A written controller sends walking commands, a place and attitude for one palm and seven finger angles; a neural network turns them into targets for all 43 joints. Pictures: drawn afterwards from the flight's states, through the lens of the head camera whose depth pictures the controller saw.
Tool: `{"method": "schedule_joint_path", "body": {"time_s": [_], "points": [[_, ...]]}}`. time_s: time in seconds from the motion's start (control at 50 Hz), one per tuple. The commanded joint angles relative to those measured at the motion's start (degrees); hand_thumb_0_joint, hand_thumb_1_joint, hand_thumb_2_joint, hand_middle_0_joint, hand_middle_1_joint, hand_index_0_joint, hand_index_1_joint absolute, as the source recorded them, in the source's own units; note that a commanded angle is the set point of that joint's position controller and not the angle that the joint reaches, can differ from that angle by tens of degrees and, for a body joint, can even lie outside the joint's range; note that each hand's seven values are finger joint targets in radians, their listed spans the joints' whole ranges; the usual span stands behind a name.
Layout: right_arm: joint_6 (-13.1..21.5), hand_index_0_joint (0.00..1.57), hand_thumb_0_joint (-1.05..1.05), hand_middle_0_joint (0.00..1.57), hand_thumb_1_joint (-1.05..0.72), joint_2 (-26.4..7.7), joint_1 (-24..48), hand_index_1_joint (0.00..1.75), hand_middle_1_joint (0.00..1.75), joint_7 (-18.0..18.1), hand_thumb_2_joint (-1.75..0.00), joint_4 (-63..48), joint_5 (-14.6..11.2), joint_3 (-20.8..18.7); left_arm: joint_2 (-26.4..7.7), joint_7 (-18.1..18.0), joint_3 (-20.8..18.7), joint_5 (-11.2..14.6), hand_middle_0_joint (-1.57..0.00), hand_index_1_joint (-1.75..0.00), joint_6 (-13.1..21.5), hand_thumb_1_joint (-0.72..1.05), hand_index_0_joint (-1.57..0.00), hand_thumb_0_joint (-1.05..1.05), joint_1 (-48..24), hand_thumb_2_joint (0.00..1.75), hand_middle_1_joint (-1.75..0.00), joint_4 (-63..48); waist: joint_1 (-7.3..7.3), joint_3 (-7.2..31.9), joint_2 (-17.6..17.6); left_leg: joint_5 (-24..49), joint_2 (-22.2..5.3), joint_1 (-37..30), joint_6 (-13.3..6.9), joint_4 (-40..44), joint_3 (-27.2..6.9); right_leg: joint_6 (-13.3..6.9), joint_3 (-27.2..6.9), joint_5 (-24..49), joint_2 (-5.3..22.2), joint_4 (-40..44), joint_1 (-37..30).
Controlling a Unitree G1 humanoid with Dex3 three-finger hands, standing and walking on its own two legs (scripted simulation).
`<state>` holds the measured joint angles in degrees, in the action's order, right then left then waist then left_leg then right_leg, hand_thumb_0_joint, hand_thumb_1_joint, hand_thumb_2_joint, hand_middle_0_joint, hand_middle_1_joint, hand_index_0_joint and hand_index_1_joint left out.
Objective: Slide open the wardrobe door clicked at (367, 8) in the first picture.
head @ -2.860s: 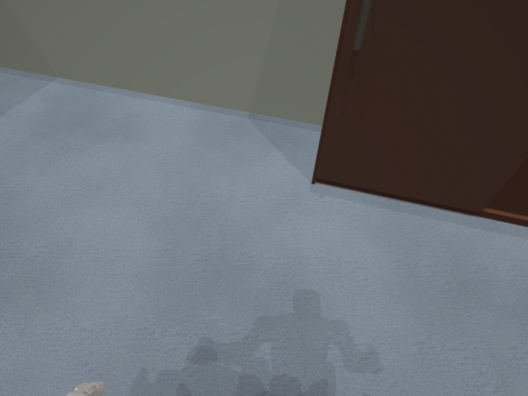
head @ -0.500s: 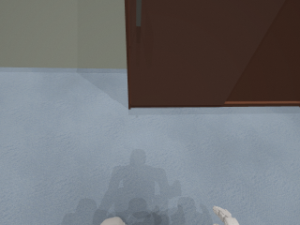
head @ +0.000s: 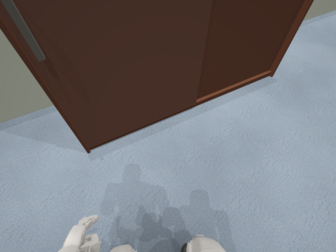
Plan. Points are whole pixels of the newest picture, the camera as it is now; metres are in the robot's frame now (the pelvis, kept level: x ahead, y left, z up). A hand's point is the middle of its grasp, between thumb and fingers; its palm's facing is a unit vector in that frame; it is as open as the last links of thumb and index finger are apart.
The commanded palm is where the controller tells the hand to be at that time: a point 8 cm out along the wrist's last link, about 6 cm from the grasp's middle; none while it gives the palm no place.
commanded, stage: walk to a spot facing it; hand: left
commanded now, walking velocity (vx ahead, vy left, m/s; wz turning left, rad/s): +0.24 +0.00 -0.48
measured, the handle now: (23, 25) +0.74 +0.47 +0.12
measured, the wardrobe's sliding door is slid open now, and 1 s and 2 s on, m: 0.00 0.00 0.00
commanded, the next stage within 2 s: turn to face it in 0.02 s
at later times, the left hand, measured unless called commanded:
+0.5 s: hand (83, 227) +0.20 +0.24 -0.16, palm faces +0.06 -0.98 -0.16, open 7.4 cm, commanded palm none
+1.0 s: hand (89, 231) +0.18 +0.21 -0.12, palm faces +0.31 -0.91 -0.28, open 7.4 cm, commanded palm none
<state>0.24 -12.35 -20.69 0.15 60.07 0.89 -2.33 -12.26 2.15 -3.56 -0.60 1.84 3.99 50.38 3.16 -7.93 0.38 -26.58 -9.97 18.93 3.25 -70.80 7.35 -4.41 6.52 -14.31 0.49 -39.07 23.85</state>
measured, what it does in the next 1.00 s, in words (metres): walks ahead, turning left: left foot, then right foot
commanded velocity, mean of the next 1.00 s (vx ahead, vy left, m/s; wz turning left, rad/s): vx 0.02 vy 0.00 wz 0.44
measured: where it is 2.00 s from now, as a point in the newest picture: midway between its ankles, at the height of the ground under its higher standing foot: (155, 233)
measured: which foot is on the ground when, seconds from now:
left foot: up 0.00-0.28, down 0.30-0.82, up 0.84-1.00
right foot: down 0.00-0.32, up 0.34-0.80, down 0.82-1.00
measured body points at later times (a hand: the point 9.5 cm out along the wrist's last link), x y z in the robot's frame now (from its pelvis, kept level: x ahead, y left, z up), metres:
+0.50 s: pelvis +0.15 +0.06 +0.02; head +0.17 +0.09 +0.47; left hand +0.19 +0.29 -0.14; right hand +0.22 -0.18 -0.11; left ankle +0.19 +0.13 -0.72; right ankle +0.10 -0.09 -0.65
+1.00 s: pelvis +0.14 -0.01 +0.02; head +0.17 -0.03 +0.47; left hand +0.17 +0.26 -0.10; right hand +0.26 -0.25 -0.13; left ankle +0.10 +0.12 -0.63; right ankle +0.18 -0.11 -0.72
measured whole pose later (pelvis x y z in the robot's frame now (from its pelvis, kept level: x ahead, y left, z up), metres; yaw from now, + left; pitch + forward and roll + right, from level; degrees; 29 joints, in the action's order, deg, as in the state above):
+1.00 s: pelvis +0.14 -0.01 +0.02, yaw +18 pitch -1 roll +2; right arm -4.5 -15.0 -13.0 -0.9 54.8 1.4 -5.5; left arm -10.5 -1.4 -2.7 -1.0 -1.1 10.1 51.4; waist 2.0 -3.2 1.8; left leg -21.5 0.4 29.6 3.0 -64.5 -0.4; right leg -1.0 6.6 -15.7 4.1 -29.3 12.3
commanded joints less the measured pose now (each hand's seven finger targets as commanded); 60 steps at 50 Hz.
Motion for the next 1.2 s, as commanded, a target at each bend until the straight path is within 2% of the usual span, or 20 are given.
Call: {"method": "schedule_joint_path", "body": {"time_s": [0.0, 0.04, 0.1, 0.2, 0.24, 0.26, 0.3, 0.32, 0.36, 0.4, 0.5, 0.64, 0.74, 0.78, 0.8, 0.82, 0.86, 0.92, 1.08, 1.18], "points": [[1.4, 0.2, 0.0, 0.2, -0.9, -4.6, 3.9, 0.3, 0.3, 0.3, -0.9, -7.8, 0.8, -1.3, -10.5, -2.4, -2.4, -0.5, -0.2, -0.3, 0.6, 0.9, -0.2, 0.0, 7.2, 0.9, -0.3, -1.0, -2.5, 9.5, -3.3, 6.6, -1.7, 12.9, 0.9, -0.4, -4.8, -6.7, -18.8, 14.1, 14.8, 22.1, -10.1], [0.7, 0.2, 0.0, 0.2, -0.9, -3.6, 0.4, 0.3, 0.3, 0.1, -0.9, -7.0, 0.7, -1.3, -10.3, -2.5, -2.5, -1.0, -0.2, -0.3, 0.9, 0.9, -0.2, 0.0, 5.3, 0.9, -0.3, -0.9, -0.18, 10.5, -5.6, 7.5, -0.6, 9.3, 1.5, 6.2, -3.7, -6.2, -15.2, 13.6, 12.2, 21.9, -6.5], [0.7, 0.2, 0.0, 0.2, -0.9, -3.0, 4.3, 0.3, 0.3, -0.3, -0.9, -8.5, 0.7, -1.3, -9.6, -2.0, -2.5, -0.9, -0.2, -0.3, 0.8, 0.9, -0.2, 0.0, 7.0, 0.9, -0.3, 0.1, -1.42, 8.5, -6.6, 10.8, 1.4, 9.4, 1.5, 14.5, -2.8, -6.1, -15.9, 8.5, 10.3, 23.0, -5.4], [1.8, 0.2, 0.0, 0.2, -0.9, -1.4, 7.1, 0.3, 0.3, -0.3, -0.9, -7.4, 0.1, -0.1, -7.7, -2.8, -1.3, -0.6, -0.2, -0.3, 0.8, 0.9, -0.2, 0.0, 10.0, 0.9, -0.3, 2.9, -3.13, 10.4, -7.8, 12.2, 4.4, 2.9, -0.4, 29.7, -2.1, -4.7, -13.8, 19.2, 11.1, 19.7, -12.6], [2.3, 0.2, 0.0, 0.2, -0.9, -1.3, 4.8, 0.3, 0.3, -0.1, -0.9, -5.3, 0.1, 0.2, -6.4, -3.3, -0.8, -0.2, -0.2, -0.3, 0.4, 0.9, -0.2, 0.0, 10.1, 0.9, -0.3, 4.2, -1.98, 10.0, -5.5, 19.8, 5.6, -5.3, -0.9, 40.6, -2.2, -1.8, -10.9, 17.7, 9.3, 15.7, -12.3], [2.7, 0.2, 0.0, 0.2, -0.9, -3.2, 2.2, 0.3, 0.3, 0.0, -0.9, -3.9, 0.1, 0.0, -4.9, -3.4, -0.3, -0.1, -0.2, -0.3, 0.2, 0.9, -0.2, 0.0, 11.5, 0.9, -0.3, 4.8, -1.66, 11.3, -0.5, 27.6, 4.1, -11.2, -1.8, 44.4, -5.2, 0.4, -8.7, 14.0, 7.1, 10.4, -11.1], [2.1, 0.2, 0.0, 0.2, -0.9, -9.7, 1.0, 0.3, 0.3, 0.3, -0.9, -3.9, 0.6, -0.9, -1.2, -3.5, 0.9, 0.2, -0.2, -0.3, -0.4, 0.9, -0.2, 0.0, 16.3, 0.9, -0.3, 5.3, -2.96, 12.3, 15.8, 42.3, -11.9, -16.5, -11.4, 50.7, -23.1, 5.8, -1.1, -18.3, 0.1, -5.6, -1.4], [1.8, 0.2, 0.0, 0.2, -0.9, -9.7, 1.2, 0.3, 0.3, 1.0, -0.9, -3.6, 0.5, -0.7, -2.4, -3.9, 1.0, 0.0, -0.2, -0.3, -0.8, 0.9, -0.2, 0.0, 15.1, 0.9, -0.3, 5.2, -2.17, 11.7, 20.2, 41.2, -12.5, -14.4, -13.6, 53.7, -27.8, 6.6, -4.2, -23.0, 0.5, -12.4, 0.4], [1.2, 0.2, 0.0, 0.2, -0.9, -7.6, 3.9, 0.3, 0.3, 1.4, -0.9, -4.0, 0.6, -0.4, -4.0, -3.6, 0.2, -0.3, -0.2, -0.3, -1.1, 0.9, -0.2, 0.0, 9.7, 0.9, -0.3, 5.0, -2.1, 7.3, 10.7, 41.7, -9.7, -9.7, -14.7, 53.1, -26.2, 6.8, -6.4, -18.9, 2.9, -18.8, 3.1], [1.0, 0.2, 0.0, 0.2, -0.9, -7.6, 6.0, 0.3, 0.3, 1.3, -0.9, -4.7, 0.4, -0.7, -3.5, -3.3, -0.1, -0.1, -0.2, -0.3, -1.5, 0.9, -0.2, 0.0, 9.5, 0.9, -0.3, 4.9, -2.94, 9.5, 6.5, 42.2, -6.5, -10.9, -13.6, 52.4, -20.4, 7.4, -6.1, -14.5, 3.4, -19.3, 2.8], [0.3, 0.2, 0.0, 0.2, -0.9, -8.3, 5.7, 0.3, 0.3, 1.0, -0.9, -6.0, 0.2, -2.1, -3.2, -3.5, -1.1, -0.3, -0.2, -0.3, -2.8, 0.9, -0.2, 0.0, 8.7, 0.9, -0.3, 3.5, -2.47, 12.1, 6.0, 36.6, -4.3, -11.4, -13.3, 52.9, -19.8, 8.8, -5.9, -10.2, 3.7, -18.7, 3.5], [-0.7, 0.2, 0.0, 0.2, -0.9, -10.2, 5.0, 0.3, 0.3, 0.7, -0.9, -7.4, 0.7, -3.7, -3.3, -3.5, -1.5, -0.1, -0.2, -0.3, -3.2, 0.9, -0.2, 0.0, 3.8, 0.9, -0.3, -0.3, -0.92, 10.9, 7.6, 28.9, -3.0, -8.6, -13.8, 52.8, -26.7, 8.9, -6.6, -11.1, 2.2, -11.1, 2.1], [-1.5, 0.2, 0.0, 0.2, -0.9, -11.0, 7.6, 0.3, 0.3, 0.3, -0.9, -9.3, 0.6, -4.7, -3.9, -3.9, -1.5, 0.4, -0.2, -0.3, -2.9, 0.9, -0.2, 0.0, 8.0, 0.9, -0.3, -0.9, -2.94, 12.5, 8.5, 28.4, -0.5, -3.8, -12.1, 49.8, -29.2, 7.9, -6.0, -6.7, -0.4, 3.6, -9.0], [-1.8, 0.2, 0.0, 0.2, -0.9, -9.0, 9.0, 0.3, 0.3, -0.2, -0.9, -10.5, 0.0, -4.7, -6.6, -4.3, -2.1, 0.1, -0.2, -0.3, -2.3, 0.9, -0.2, 0.0, 12.1, 0.9, -0.3, -0.5, -5.17, 12.8, 3.0, 17.7, 4.1, 6.3, -7.4, 44.2, -25.9, 6.4, -8.9, -0.3, 3.9, 18.9, -21.6], [-1.9, 0.2, 0.0, 0.2, -0.9, -5.1, 8.1, 0.3, 0.3, -0.4, -0.9, -11.6, -0.5, -4.1, -11.9, -4.7, -3.0, -0.9, -0.2, -0.3, -1.9, 0.9, -0.2, 0.0, 12.3, 0.9, -0.3, -1.0, -5.19, 12.2, -12.6, 3.9, 11.5, 17.4, -2.8, 32.0, -15.9, 1.4, -23.2, -5.8, 18.4, 26.0, -27.1], [-1.9, 0.2, 0.0, 0.2, -0.9, -5.6, 8.5, 0.3, 0.3, -0.4, -0.9, -12.7, 0.2, -4.2, -14.6, -4.6, -2.9, -0.9, -0.2, -0.3, -2.2, 0.9, -0.2, 0.0, 9.4, 0.9, -0.3, -2.8, -4.96, 10.1, -15.6, -5.5, 13.7, 17.5, -0.9, 18.8, -9.8, -3.9, -28.3, -0.7, 28.6, 27.1, -18.9], [-3.3, 0.2, 0.0, 0.2, -0.9, -6.5, 9.3, 0.3, 0.3, -0.9, -0.9, -10.6, 0.7, -4.6, -10.5, -4.6, -2.2, -0.5, -0.2, -0.3, -2.0, 0.9, -0.2, 0.0, 4.5, 0.9, -0.3, -3.8, -2.58, 4.9, -10.2, -0.5, 9.8, 14.1, -1.2, 4.7, -11.0, -3.0, -20.6, 0.4, 22.2, 25.8, -7.8], [-3.5, 0.2, 0.0, 0.2, -0.9, -5.0, 6.6, 0.3, 0.3, -1.5, -0.9, -9.0, 0.5, -4.0, -7.4, -4.4, -1.1, -0.7, -0.2, -0.3, -1.3, 0.9, -0.2, 0.0, 3.6, 0.9, -0.3, -3.7, -1.1, 4.5, -9.1, 5.6, 8.4, 13.7, 0.1, 1.8, -8.3, -1.4, -9.6, 11.7, 17.0, 21.8, -9.8], [-3.2, 0.2, 0.0, 0.2, -0.9, -4.5, 15.9, 0.3, 0.3, -1.2, -0.9, -10.5, -0.1, -2.2, -11.6, -4.0, -1.7, -1.4, -0.2, -0.3, -1.5, 0.9, -0.2, 0.0, 13.7, 0.9, -0.3, 0.5, -6.25, 7.8, -12.5, -0.5, 8.8, 7.2, 0.7, 20.4, -4.2, -3.5, -8.2, 26.3, 18.7, 17.9, -18.3], [-2.1, 0.2, 0.0, 0.2, -0.9, -4.5, 12.9, 0.3, 0.3, -0.6, -0.9, -9.2, -0.5, -1.4, -12.3, -4.0, -1.9, -1.2, -0.2, -0.3, -1.9, 0.9, -0.2, 0.0, 12.5, 0.9, -0.3, 2.3, -4.4, 11.2, -13.3, 5.9, 9.9, -4.2, -0.7, 38.5, -1.8, -0.8, -6.1, 26.5, 17.8, 13.2, -17.2]]}}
